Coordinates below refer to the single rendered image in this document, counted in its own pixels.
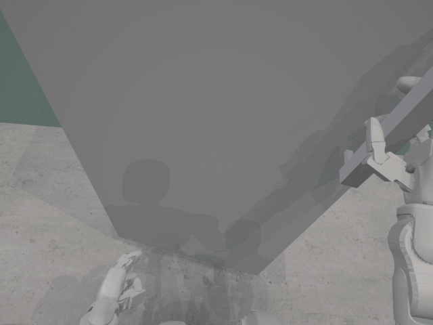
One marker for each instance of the left robot forearm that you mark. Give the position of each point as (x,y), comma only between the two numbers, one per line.
(101,312)

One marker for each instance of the handle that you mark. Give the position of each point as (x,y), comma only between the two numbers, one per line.
(409,117)

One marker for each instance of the fridge door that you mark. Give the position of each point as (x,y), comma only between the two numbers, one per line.
(216,129)

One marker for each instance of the robot right hand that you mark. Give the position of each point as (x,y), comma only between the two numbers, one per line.
(417,187)

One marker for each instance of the right robot thigh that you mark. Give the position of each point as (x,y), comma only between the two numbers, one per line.
(260,318)

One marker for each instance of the robot left hand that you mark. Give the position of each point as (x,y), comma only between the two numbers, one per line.
(116,282)

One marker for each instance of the right robot forearm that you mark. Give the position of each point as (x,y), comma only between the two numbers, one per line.
(410,241)

